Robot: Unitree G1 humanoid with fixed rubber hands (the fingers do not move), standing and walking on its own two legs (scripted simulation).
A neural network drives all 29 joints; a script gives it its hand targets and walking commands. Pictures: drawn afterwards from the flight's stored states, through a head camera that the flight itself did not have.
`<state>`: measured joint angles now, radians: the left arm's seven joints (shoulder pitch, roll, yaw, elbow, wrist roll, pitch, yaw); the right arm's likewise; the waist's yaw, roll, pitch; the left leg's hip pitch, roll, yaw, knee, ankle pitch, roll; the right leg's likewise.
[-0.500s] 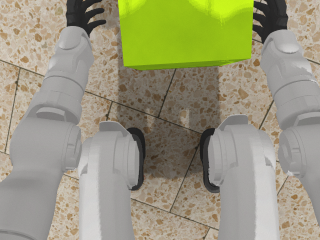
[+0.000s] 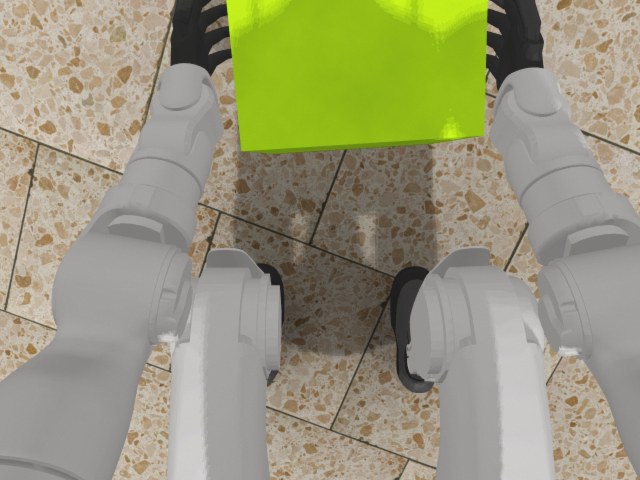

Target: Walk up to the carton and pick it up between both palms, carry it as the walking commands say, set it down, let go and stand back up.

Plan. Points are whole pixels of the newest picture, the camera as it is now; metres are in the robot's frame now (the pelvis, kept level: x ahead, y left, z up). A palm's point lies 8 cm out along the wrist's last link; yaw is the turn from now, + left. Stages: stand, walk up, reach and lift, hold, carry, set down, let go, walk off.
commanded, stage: reach and lift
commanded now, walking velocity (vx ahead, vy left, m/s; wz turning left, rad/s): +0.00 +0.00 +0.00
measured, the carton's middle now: (353, 86) +0.49 -0.01 -0.26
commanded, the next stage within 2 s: none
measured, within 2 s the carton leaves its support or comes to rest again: leaves its support in 0.46 s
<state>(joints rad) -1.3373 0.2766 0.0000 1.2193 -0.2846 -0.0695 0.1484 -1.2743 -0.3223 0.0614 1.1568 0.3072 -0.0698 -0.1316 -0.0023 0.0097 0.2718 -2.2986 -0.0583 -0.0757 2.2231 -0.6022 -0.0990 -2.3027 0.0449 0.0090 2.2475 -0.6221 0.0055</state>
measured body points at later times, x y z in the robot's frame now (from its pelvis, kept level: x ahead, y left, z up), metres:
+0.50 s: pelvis -0.01 +0.01 -0.02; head +0.33 -0.01 +0.27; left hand +0.51 +0.17 -0.18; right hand +0.51 -0.16 -0.19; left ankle +0.10 +0.14 -0.32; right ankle +0.10 -0.11 -0.32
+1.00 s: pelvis -0.04 +0.01 +0.00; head +0.30 -0.02 +0.28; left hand +0.51 +0.16 -0.13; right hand +0.51 -0.17 -0.14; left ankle +0.10 +0.15 -0.32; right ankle +0.10 -0.12 -0.32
